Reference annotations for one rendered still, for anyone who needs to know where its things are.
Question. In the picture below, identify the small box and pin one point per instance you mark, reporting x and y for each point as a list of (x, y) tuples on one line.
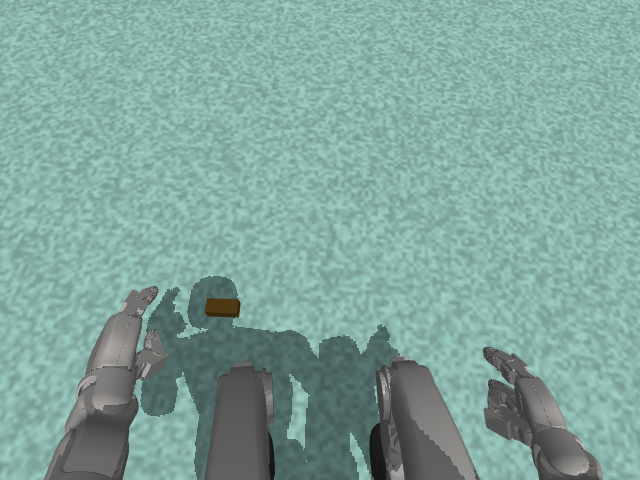
[(222, 307)]

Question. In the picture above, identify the right robot foot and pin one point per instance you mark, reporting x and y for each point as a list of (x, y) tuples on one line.
[(378, 465)]

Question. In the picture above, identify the right robot arm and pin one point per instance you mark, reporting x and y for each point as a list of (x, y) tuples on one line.
[(559, 454)]

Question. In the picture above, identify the right robot hand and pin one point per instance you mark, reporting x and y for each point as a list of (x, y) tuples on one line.
[(530, 406)]

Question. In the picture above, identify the left robot arm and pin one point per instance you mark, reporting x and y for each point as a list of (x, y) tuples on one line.
[(95, 445)]

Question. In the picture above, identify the left robot hand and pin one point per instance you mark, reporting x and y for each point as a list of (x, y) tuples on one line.
[(117, 343)]

